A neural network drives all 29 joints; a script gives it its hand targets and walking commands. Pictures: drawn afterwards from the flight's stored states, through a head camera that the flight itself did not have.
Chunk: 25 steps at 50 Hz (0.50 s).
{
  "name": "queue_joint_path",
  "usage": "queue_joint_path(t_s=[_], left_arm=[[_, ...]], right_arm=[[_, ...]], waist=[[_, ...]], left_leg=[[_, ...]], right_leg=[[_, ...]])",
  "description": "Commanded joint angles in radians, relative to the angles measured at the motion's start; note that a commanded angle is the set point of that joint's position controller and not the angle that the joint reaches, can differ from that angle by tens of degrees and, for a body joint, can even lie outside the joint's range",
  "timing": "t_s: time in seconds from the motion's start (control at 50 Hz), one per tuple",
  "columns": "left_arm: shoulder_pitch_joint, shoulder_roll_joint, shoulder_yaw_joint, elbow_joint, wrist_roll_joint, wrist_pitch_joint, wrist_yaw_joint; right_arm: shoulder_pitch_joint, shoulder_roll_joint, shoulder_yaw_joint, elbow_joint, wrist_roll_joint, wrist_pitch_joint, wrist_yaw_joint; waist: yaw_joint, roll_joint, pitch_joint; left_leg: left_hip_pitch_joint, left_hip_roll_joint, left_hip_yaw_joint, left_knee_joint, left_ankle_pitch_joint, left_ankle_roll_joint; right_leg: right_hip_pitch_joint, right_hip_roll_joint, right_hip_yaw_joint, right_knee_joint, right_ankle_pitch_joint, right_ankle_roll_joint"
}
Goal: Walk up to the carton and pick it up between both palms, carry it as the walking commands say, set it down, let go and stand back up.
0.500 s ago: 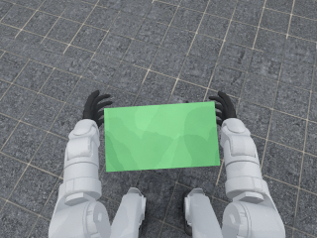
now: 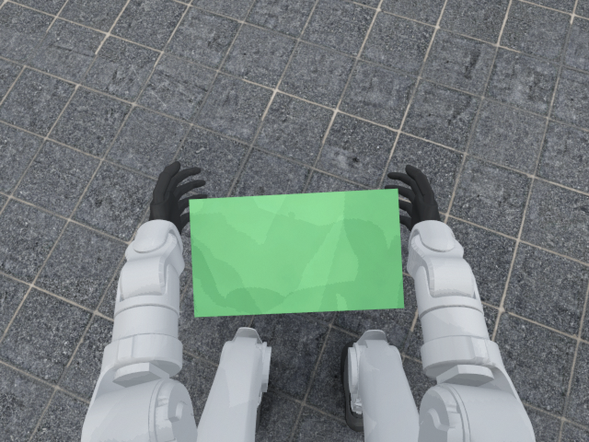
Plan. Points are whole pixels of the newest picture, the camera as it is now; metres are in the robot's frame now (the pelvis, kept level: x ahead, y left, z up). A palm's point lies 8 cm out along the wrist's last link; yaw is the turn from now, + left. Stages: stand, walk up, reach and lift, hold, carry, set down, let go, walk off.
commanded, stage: set down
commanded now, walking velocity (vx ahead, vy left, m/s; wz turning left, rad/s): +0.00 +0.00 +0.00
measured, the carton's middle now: (297, 247) +0.39 +0.03 -0.19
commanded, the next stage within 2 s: none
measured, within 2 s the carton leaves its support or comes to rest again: neither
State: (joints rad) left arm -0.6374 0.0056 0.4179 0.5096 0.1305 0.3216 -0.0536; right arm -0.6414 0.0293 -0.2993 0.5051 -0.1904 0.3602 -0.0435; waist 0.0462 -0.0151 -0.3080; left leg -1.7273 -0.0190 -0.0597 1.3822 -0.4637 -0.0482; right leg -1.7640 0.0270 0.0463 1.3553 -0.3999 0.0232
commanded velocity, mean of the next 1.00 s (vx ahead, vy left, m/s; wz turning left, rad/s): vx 0.00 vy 0.00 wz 0.00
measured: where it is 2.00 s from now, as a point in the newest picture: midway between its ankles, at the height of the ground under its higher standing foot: (303, 403)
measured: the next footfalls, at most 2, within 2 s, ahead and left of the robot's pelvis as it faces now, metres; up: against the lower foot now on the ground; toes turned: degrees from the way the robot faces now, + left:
none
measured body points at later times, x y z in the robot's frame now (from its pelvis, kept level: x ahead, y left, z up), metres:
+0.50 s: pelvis -0.05 +0.01 -0.08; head +0.23 +0.01 +0.27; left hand +0.43 +0.21 -0.17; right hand +0.44 -0.14 -0.19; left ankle +0.06 +0.14 -0.56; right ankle +0.08 -0.12 -0.56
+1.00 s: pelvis -0.04 +0.00 -0.15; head +0.27 +0.00 +0.18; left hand +0.45 +0.21 -0.26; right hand +0.47 -0.13 -0.28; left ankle +0.06 +0.14 -0.56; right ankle +0.08 -0.12 -0.56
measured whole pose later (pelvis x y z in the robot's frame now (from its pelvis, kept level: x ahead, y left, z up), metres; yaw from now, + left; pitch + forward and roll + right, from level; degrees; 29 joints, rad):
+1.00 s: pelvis -0.04 +0.00 -0.15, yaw +0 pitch +49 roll +1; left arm -1.01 0.14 0.40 0.69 0.04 0.30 0.03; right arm -1.05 -0.12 -0.29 0.73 -0.08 0.33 -0.09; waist 0.04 -0.02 -0.12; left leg -2.21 -0.05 -0.06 1.89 -0.54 -0.06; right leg -2.25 0.05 0.06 1.85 -0.45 0.05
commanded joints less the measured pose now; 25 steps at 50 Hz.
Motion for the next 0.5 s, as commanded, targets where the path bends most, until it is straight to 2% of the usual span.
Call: queue_joint_path(t_s=[0.0,0.02,0.04,0.06,0.08,0.1,0.12,0.14,0.16,0.18,0.2,0.22,0.24,0.26,0.28,0.3,0.32,0.34,0.36,0.38,0.4,0.42,0.44,0.46,0.48], left_arm=[[-0.642,-0.944,-0.655,-0.053,-0.182,-0.025,-0.251],[-0.755,-0.913,-0.694,-0.154,-0.209,-0.051,-0.233],[-0.754,-0.915,-0.676,-0.130,-0.206,-0.045,-0.229],[-0.681,-0.923,-0.677,-0.080,-0.205,-0.039,-0.223],[-0.686,-0.929,-0.656,-0.027,-0.202,-0.019,-0.230],[-0.678,-0.886,-0.644,0.007,-0.180,-0.018,-0.232],[-0.691,-0.884,-0.627,0.020,-0.179,-0.011,-0.230],[-0.705,-0.912,-0.650,-0.041,-0.191,-0.026,-0.227],[-0.729,-0.936,-0.627,0.038,-0.183,-0.012,-0.229],[-0.741,-0.944,-0.637,-0.016,-0.191,-0.019,-0.222],[-0.734,-0.878,-0.602,0.032,-0.165,-0.016,-0.222],[-0.809,-0.888,-0.605,0.014,-0.179,-0.015,-0.222],[-0.855,-0.889,-0.573,0.025,-0.179,-0.007,-0.222],[-0.922,-0.880,-0.598,-0.025,-0.197,-0.016,-0.220],[-0.898,-0.859,-0.593,0.034,-0.169,-0.004,-0.216],[-0.906,-0.895,-0.556,0.045,-0.165,-0.004,-0.219],[-0.947,-0.885,-0.558,0.056,-0.171,-0.008,-0.225],[-0.925,-0.911,-0.543,0.111,-0.167,0.007,-0.228],[-1.003,-0.874,-0.559,0.019,-0.190,-0.008,-0.218],[-1.043,-0.856,-0.540,0.046,-0.184,-0.003,-0.222],[-0.997,-0.872,-0.534,0.091,-0.148,0.007,-0.213],[-1.001,-0.872,-0.520,0.104,-0.158,0.006,-0.211],[-1.055,-0.851,-0.553,0.039,-0.159,-0.003,-0.211],[-1.023,-0.919,-0.586,0.031,-0.180,0.006,-0.208],[-1.005,-0.922,-0.565,0.053,-0.175,0.007,-0.207]], right_arm=[[-0.653,0.959,0.614,-0.101,0.210,-0.075,0.241],[-0.671,0.972,0.608,-0.118,0.217,-0.085,0.238],[-0.742,0.969,0.645,-0.161,0.238,-0.084,0.232],[-0.704,0.920,0.637,-0.178,0.207,-0.085,0.232],[-0.710,0.918,0.596,-0.095,0.194,-0.072,0.226],[-0.675,0.893,0.554,-0.024,0.170,-0.069,0.228],[-0.696,0.891,0.555,-0.017,0.177,-0.065,0.232],[-0.690,0.905,0.592,-0.059,0.179,-0.071,0.229],[-0.779,0.901,0.573,-0.087,0.202,-0.080,0.223],[-0.747,0.922,0.596,-0.072,0.188,-0.066,0.223],[-0.810,0.906,0.577,-0.061,0.217,-0.074,0.229],[-0.872,0.940,0.577,-0.064,0.207,-0.069,0.230],[-0.827,0.882,0.508,0.012,0.175,-0.055,0.234],[-0.897,0.892,0.524,0.009,0.200,-0.056,0.227],[-0.867,0.906,0.476,0.094,0.188,-0.051,0.224],[-0.909,0.888,0.467,0.080,0.166,-0.048,0.225],[-0.924,0.899,0.471,0.044,0.180,-0.060,0.224],[-0.945,0.897,0.460,0.032,0.172,-0.055,0.224],[-0.970,0.890,0.472,0.022,0.188,-0.060,0.224],[-1.036,0.872,0.474,0.016,0.188,-0.057,0.220],[-0.929,0.886,0.406,0.139,0.158,-0.043,0.230],[-0.984,0.880,0.426,0.088,0.172,-0.054,0.231],[-0.980,0.898,0.409,0.112,0.172,-0.056,0.238],[-1.053,0.837,0.451,0.011,0.201,-0.071,0.233],[-1.097,0.862,0.467,0.019,0.215,-0.065,0.240]], waist=[[0.058,-0.013,-1.022],[0.012,-0.015,-1.119],[0.065,-0.040,-1.122],[0.042,-0.042,-1.138],[0.007,-0.013,-1.063],[0.019,-0.016,-0.959],[0.012,-0.023,-0.963],[-0.008,-0.077,-1.047],[0.003,-0.051,-1.037],[0.027,-0.061,-1.111],[0.063,-0.032,-1.044],[0.046,-0.070,-1.081],[0.004,-0.048,-0.951],[0.027,-0.040,-1.000],[0.032,-0.008,-0.912],[0.011,-0.027,-0.917],[0.035,-0.035,-0.957],[0.006,-0.039,-0.998],[0.014,-0.013,-1.054],[0.017,-0.035,-1.033],[0.018,0.025,-0.949],[0.023,-0.007,-0.986],[0.034,0.038,-1.015],[0.005,0.073,-1.108],[0.010,0.008,-1.125]], left_leg=[[0.475,-0.131,0.111,-0.078,0.452,0.014],[0.491,-0.127,0.097,-0.044,0.430,0.012],[0.491,-0.126,0.105,-0.054,0.430,0.016],[0.524,-0.130,0.105,-0.035,0.509,0.007],[0.446,-0.137,0.118,-0.042,0.404,0.002],[0.390,-0.129,0.111,-0.055,0.363,0.007],[0.416,-0.122,0.104,-0.052,0.353,0.008],[0.422,-0.127,0.097,-0.011,0.372,0.013],[0.419,-0.129,0.098,-0.024,0.304,0.010],[0.434,-0.131,0.109,-0.007,0.327,0.013],[0.418,-0.123,0.116,0.001,0.325,0.013],[0.403,-0.128,0.109,0.005,0.275,0.017],[0.335,-0.129,0.115,0.006,0.187,0.012],[0.353,-0.124,0.124,0.021,0.175,0.014],[0.338,-0.124,0.110,-0.010,0.099,0.018],[0.272,-0.126,0.121,0.012,0.086,0.017],[0.273,-0.131,0.134,0.038,0.102,0.017],[0.296,-0.129,0.125,0.025,0.103,0.020],[0.323,-0.128,0.100,0.047,0.110,0.023],[0.266,-0.123,0.134,0.062,0.094,0.018],[0.288,-0.119,0.123,0.047,0.126,0.010],[0.313,-0.125,0.112,0.062,0.100,0.016],[0.319,-0.122,0.127,0.082,0.111,0.011],[0.389,-0.128,0.100,0.086,0.144,0.009],[0.373,-0.136,0.095,0.101,0.131,0.017]], right_leg=[[0.667,0.128,-0.057,-0.053,0.413,0.011],[0.691,0.143,-0.052,-0.024,0.396,0.004],[0.682,0.142,-0.073,-0.015,0.385,0.009],[0.666,0.142,-0.080,-0.008,0.437,0.012],[0.647,0.130,-0.093,-0.004,0.376,0.016],[0.579,0.131,-0.097,-0.002,0.323,0.012],[0.564,0.125,-0.093,-0.007,0.309,0.012],[0.558,0.136,-0.105,0.012,0.312,0.020],[0.563,0.126,-0.100,0.011,0.242,0.019],[0.597,0.135,-0.104,0.037,0.259,0.017],[0.512,0.136,-0.106,0.048,0.247,0.021],[0.541,0.138,-0.107,0.046,0.208,0.022],[0.484,0.133,-0.110,0.034,0.135,0.009],[0.482,0.131,-0.101,0.056,0.114,0.003],[0.422,0.128,-0.109,0.058,0.047,0.007],[0.466,0.128,-0.105,0.059,0.051,0.002],[0.436,0.128,-0.101,0.060,0.058,-0.002],[0.485,0.125,-0.118,0.070,0.068,0.005],[0.438,0.131,-0.122,0.119,0.078,0.001],[0.467,0.126,-0.124,0.106,0.071,0.003],[0.385,0.127,-0.121,0.120,0.089,-0.005],[0.374,0.138,-0.132,0.133,0.069,-0.003],[0.350,0.138,-0.117,0.143,0.063,-0.010],[0.316,0.134,-0.143,0.184,0.083,-0.008],[0.356,0.131,-0.155,0.188,0.070,0.004]])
